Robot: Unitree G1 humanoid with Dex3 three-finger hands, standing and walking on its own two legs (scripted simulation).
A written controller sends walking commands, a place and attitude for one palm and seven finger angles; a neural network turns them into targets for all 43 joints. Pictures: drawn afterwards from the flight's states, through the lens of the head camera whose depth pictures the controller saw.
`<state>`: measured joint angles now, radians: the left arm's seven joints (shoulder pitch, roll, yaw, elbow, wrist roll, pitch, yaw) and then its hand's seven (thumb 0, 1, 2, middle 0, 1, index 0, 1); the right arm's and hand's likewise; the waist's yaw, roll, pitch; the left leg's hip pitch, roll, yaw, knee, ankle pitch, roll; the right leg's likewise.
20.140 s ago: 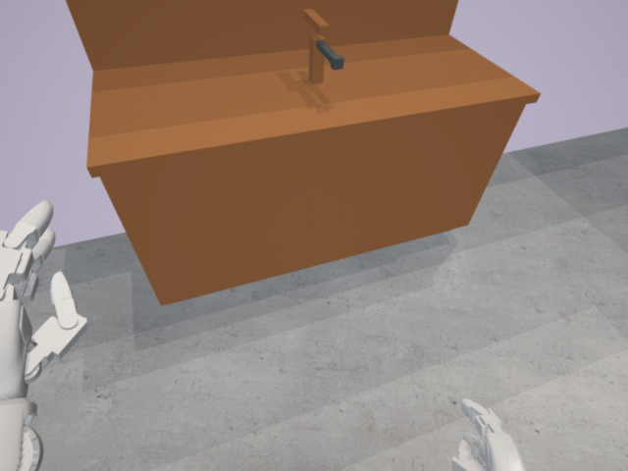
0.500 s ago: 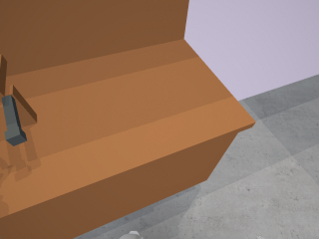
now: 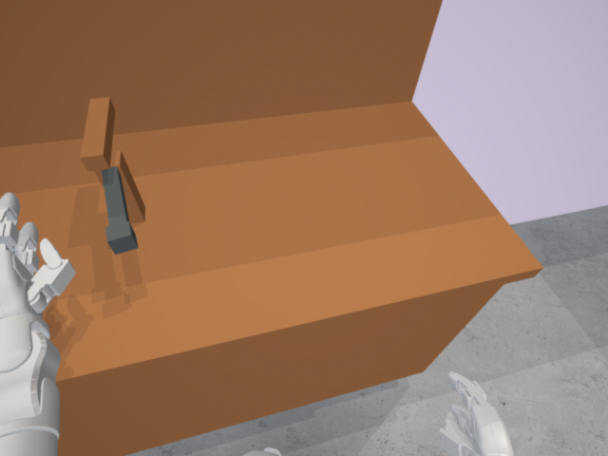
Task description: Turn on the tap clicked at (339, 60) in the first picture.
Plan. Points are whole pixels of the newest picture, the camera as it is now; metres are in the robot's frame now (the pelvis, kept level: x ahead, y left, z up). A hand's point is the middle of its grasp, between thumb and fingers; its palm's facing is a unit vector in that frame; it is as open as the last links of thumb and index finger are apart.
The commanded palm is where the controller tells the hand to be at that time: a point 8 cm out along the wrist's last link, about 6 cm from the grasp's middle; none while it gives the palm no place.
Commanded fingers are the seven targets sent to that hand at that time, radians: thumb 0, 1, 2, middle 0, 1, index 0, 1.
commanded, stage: reach beside the lever's end, fingers flat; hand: left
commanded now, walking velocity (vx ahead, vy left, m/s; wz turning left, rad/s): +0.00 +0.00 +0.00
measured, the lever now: (122, 237) +0.34 +0.28 +0.09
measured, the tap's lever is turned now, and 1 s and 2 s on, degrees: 9 9 27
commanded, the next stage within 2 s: push the lever round in 0.52 s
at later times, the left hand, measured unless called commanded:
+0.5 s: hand (82, 253) +0.32 +0.33 +0.07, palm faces +0.60 -0.79 -0.14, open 7.8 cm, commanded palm +0.27 +0.36 +0.07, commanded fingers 0.00 0.90 0.90 -0.15 -0.15 -0.15 -0.15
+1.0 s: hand (100, 245) +0.33 +0.31 +0.07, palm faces +0.55 -0.83 -0.11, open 7.8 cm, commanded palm +0.28 +0.34 +0.07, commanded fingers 0.00 0.90 0.90 -0.15 -0.15 -0.15 -0.15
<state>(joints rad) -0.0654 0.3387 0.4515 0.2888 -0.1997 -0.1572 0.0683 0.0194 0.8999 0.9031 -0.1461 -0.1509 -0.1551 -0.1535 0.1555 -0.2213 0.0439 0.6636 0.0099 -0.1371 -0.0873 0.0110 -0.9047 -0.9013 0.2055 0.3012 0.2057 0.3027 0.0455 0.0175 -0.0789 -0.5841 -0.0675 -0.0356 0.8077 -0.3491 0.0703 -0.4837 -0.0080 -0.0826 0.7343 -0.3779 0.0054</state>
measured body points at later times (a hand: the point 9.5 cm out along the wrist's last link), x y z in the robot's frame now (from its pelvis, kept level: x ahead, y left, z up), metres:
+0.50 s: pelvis +0.00 -0.05 -0.01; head +0.05 -0.05 +0.44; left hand +0.28 +0.37 +0.08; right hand +0.07 -0.33 -0.12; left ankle +0.03 +0.06 -0.71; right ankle -0.01 -0.14 -0.71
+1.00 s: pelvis +0.01 -0.04 -0.01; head +0.05 -0.04 +0.44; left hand +0.30 +0.35 +0.08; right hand +0.13 -0.30 -0.11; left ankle +0.03 +0.06 -0.71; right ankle -0.01 -0.14 -0.71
